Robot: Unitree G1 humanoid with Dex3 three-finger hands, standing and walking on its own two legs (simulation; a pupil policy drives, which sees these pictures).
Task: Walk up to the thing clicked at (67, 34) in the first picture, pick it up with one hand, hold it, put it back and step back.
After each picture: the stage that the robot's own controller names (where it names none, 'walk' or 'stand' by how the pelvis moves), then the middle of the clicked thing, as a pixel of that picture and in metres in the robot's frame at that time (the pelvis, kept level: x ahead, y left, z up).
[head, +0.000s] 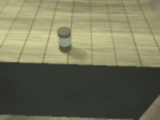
stand; (64, 40) +0.64 +0.08 -0.04
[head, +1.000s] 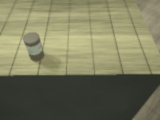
walk; (34, 47) +0.53 +0.22 -0.01
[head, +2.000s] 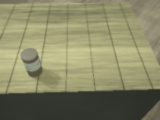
stand; (32, 63) +0.47 +0.21 -0.03
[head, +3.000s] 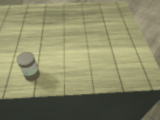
stand; (29, 67) +0.45 +0.22 -0.03
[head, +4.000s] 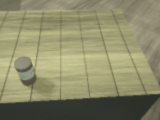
stand; (26, 71) +0.45 +0.23 -0.04
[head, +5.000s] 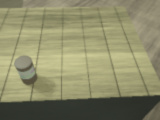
stand; (26, 70) +0.44 +0.23 -0.04
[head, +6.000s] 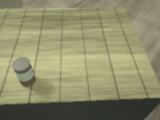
stand; (24, 72) +0.44 +0.23 -0.04
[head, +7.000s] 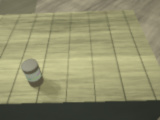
rise first; (33, 73) +0.44 +0.23 -0.04
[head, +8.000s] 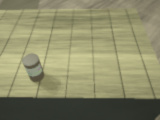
go down; (34, 68) +0.46 +0.23 -0.04
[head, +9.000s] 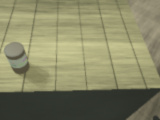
go down; (17, 58) +0.46 +0.22 -0.02
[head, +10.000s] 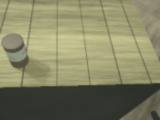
go down; (16, 51) +0.46 +0.21 +0.01
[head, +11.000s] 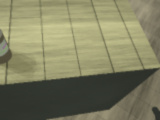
close in; out of the picture +0.46 +0.23 +0.03
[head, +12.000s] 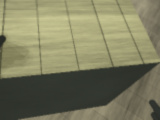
close; out of the picture +0.49 +0.24 +0.05
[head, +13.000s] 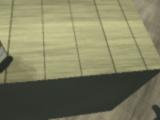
close; out of the picture +0.43 +0.24 +0.05
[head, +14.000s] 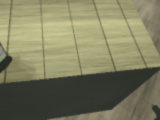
lift; out of the picture +0.43 +0.24 +0.05
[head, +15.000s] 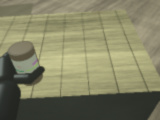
lift; (27, 64) +0.34 +0.16 +0.16
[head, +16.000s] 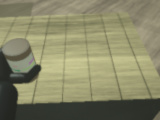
hold; (22, 61) +0.33 +0.17 +0.17
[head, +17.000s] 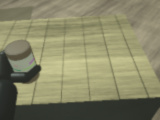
crouch; (23, 62) +0.34 +0.17 +0.17
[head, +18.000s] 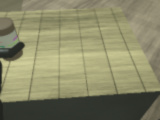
crouch; (7, 40) +0.42 +0.22 +0.17
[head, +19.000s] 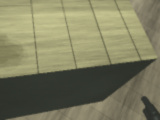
lower; out of the picture +0.49 +0.24 +0.05
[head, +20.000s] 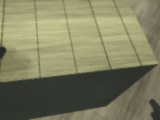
lower; out of the picture +0.46 +0.24 +0.04
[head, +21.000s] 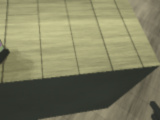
lower; out of the picture +0.45 +0.23 +0.04
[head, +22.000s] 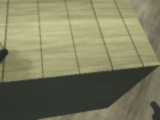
lower; out of the picture +0.45 +0.24 +0.05
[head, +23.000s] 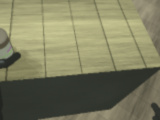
draw back; (0, 48) +0.44 +0.21 +0.04
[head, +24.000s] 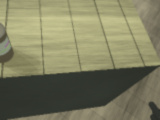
rise; out of the picture +0.45 +0.21 +0.05
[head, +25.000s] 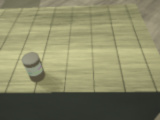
sink last; (34, 67) +0.45 +0.22 +0.00
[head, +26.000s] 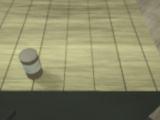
stand; (31, 64) +0.44 +0.21 +0.00
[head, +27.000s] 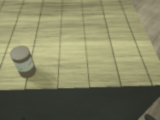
stand; (24, 62) +0.44 +0.22 +0.01
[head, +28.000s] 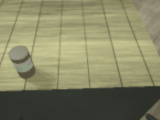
stand; (23, 62) +0.43 +0.22 +0.02
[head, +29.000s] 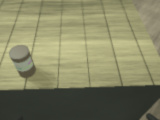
stand; (23, 62) +0.44 +0.22 +0.02
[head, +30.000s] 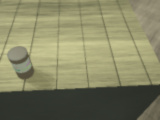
stand; (21, 63) +0.44 +0.22 +0.02
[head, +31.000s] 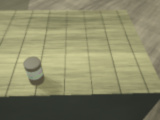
stand; (34, 71) +0.45 +0.20 -0.04
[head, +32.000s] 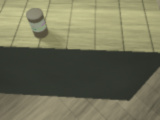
walk; (38, 24) +0.60 +0.19 -0.01
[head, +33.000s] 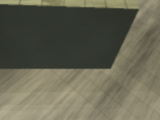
walk; out of the picture +0.91 +0.20 -0.02
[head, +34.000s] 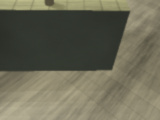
stand; out of the picture +1.06 +0.22 -0.03
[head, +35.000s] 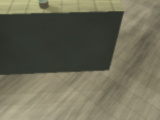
stand; out of the picture +1.06 +0.24 -0.04
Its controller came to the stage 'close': yes
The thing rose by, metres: 0.22
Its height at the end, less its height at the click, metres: +0.00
